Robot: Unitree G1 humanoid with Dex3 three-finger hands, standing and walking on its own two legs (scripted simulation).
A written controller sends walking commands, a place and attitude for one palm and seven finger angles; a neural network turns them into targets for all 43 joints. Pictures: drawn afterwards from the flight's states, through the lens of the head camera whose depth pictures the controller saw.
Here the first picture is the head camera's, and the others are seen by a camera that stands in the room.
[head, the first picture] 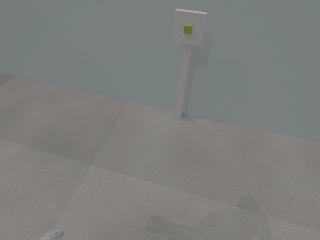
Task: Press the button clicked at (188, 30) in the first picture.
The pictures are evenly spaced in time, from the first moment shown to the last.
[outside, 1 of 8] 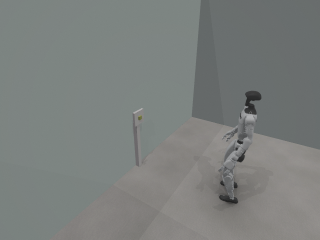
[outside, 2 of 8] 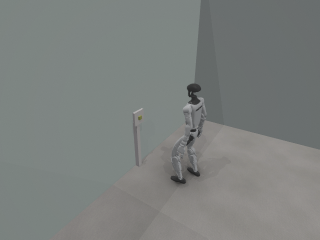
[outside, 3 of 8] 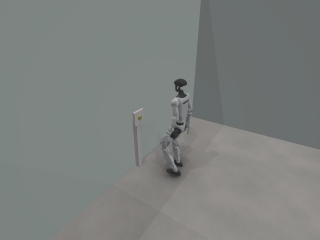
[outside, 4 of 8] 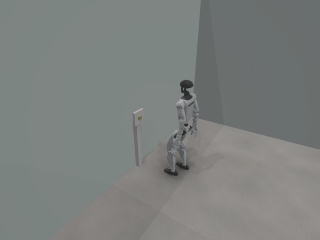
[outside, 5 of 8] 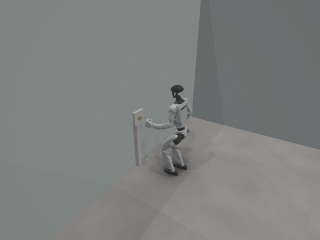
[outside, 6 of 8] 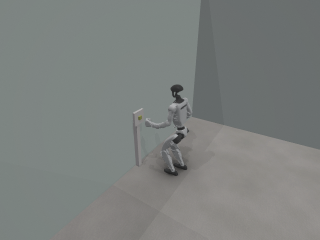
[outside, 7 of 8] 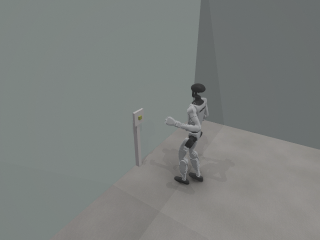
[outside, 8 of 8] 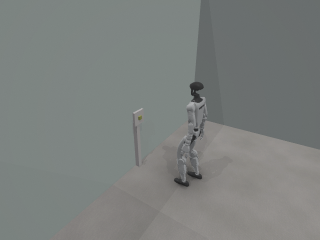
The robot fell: no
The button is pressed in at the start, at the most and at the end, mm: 0 9 0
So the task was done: yes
